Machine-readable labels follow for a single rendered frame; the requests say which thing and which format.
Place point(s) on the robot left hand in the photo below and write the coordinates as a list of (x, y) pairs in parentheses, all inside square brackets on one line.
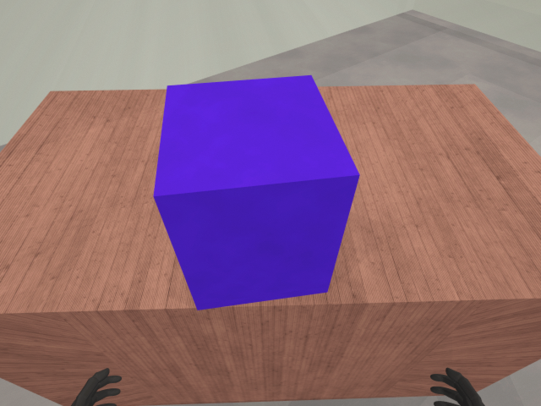
[(89, 395)]

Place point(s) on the robot right hand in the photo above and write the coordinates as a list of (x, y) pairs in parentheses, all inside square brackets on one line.
[(465, 394)]

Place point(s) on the pedestal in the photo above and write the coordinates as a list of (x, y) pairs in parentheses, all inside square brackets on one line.
[(439, 265)]

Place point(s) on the carton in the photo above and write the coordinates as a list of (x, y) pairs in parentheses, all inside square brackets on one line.
[(254, 184)]

